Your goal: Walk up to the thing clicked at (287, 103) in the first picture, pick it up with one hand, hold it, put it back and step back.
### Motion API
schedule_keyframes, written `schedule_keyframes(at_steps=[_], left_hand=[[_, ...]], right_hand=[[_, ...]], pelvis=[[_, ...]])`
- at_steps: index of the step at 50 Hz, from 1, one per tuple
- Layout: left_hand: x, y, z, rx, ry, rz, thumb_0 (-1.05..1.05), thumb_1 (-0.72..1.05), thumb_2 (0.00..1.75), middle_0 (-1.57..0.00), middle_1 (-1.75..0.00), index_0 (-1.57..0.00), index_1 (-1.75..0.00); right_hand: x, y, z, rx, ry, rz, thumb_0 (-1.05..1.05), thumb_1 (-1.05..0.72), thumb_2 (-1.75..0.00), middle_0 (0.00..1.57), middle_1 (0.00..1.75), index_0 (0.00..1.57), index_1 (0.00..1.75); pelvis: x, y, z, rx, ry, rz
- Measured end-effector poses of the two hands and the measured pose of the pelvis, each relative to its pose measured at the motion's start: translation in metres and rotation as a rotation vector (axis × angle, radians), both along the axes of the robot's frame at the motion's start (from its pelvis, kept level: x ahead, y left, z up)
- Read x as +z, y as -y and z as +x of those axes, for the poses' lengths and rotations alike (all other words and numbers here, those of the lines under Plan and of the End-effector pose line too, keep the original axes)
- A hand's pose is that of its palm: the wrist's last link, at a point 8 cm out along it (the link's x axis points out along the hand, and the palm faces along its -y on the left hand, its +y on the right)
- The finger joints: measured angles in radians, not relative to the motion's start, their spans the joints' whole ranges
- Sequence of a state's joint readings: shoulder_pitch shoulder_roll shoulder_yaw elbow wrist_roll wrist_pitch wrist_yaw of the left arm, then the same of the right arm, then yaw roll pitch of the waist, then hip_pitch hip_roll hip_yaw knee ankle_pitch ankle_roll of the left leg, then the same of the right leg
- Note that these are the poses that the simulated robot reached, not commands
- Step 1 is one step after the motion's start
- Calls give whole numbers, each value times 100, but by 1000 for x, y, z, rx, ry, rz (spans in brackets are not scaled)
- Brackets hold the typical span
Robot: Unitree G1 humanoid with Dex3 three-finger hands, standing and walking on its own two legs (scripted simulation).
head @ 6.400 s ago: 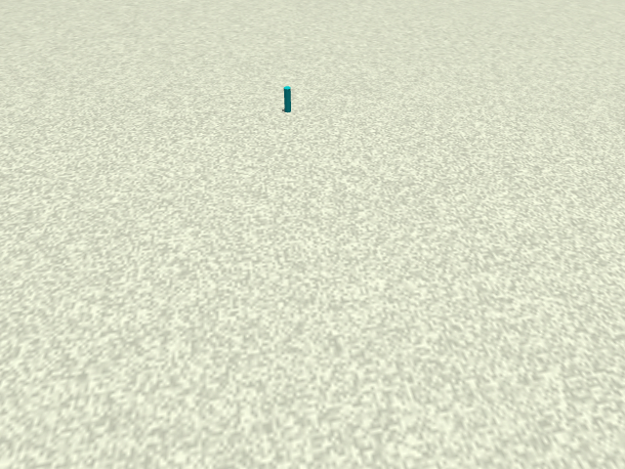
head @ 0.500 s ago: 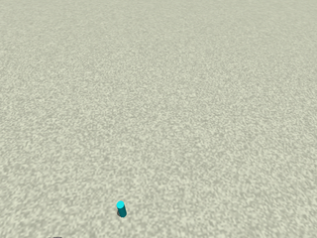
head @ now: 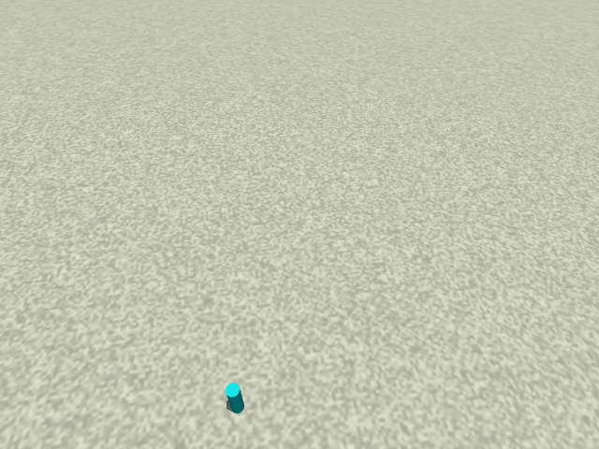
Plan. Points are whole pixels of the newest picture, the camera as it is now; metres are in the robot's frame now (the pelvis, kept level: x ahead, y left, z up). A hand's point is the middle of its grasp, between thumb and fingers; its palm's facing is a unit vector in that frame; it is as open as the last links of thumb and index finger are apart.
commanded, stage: walk up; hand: left
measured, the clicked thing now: (235, 398) +0.42 +0.19 -0.71
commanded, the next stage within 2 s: stand in 0.30 s
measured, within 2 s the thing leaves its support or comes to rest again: neither
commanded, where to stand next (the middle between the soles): +0.04 -0.02 m, yaw +0 degrees
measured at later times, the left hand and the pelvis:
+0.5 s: hand out of the picture +0.09 +0.25 -0.16, palm faces -0.01 -0.94 -0.33, open 7.4 cm; pelvis +0.01 +0.00 +0.00, yaw +0 degrees
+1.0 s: hand out of the picture +0.08 +0.25 -0.16, palm faces -0.01 -0.94 -0.34, open 7.4 cm; pelvis +0.01 +0.00 +0.00, yaw +1 degrees
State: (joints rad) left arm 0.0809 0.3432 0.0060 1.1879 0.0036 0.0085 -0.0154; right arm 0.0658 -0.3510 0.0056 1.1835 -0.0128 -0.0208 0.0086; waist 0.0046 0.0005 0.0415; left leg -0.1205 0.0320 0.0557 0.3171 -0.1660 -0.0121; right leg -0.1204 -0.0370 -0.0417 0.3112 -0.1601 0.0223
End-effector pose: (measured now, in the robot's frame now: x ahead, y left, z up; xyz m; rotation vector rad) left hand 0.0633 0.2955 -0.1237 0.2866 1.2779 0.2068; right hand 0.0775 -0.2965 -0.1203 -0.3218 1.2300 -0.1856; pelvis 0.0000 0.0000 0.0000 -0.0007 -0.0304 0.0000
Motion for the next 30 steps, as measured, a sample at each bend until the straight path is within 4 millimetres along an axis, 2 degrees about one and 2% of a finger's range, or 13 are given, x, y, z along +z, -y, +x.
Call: schedule_keyframes(at_steps=[16,30], left_hand=[[2,2,12,-6,30,0,1,90,90,-20,-30,-20,-30],[5,1,19,-27,52,13,1,90,90,-20,-30,-20,-30]], right_hand=[[2,-1,11,1,22,0,0,-91,-90,20,30,20,30],[1,1,8,0,7,1,0,-91,-90,20,30,20,30]], pelvis=[[0,0,5,4,1,0],[1,1,7,9,3,-1]])
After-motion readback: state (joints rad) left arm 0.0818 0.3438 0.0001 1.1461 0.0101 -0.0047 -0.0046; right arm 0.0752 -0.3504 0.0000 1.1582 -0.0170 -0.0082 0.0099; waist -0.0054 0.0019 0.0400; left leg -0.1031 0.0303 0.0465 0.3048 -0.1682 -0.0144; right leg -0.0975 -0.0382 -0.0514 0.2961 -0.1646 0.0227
